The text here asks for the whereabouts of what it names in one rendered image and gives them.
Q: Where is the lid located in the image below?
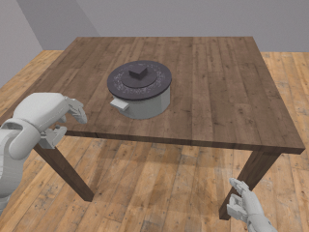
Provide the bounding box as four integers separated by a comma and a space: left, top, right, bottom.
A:
106, 60, 172, 102

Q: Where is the knob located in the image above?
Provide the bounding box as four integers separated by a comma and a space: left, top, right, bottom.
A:
128, 64, 148, 79

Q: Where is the right robot hand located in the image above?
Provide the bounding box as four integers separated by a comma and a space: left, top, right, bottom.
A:
227, 178, 265, 223

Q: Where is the pot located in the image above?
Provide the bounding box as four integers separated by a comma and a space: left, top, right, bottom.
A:
110, 86, 170, 120

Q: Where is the left robot hand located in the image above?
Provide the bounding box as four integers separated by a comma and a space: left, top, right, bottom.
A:
13, 92, 88, 149

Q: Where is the table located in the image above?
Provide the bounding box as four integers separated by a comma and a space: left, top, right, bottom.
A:
0, 36, 306, 220

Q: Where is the robot right forearm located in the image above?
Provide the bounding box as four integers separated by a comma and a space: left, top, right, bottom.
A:
246, 214, 278, 232

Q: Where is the robot left forearm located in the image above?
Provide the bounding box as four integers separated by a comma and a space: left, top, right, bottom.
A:
0, 118, 42, 217

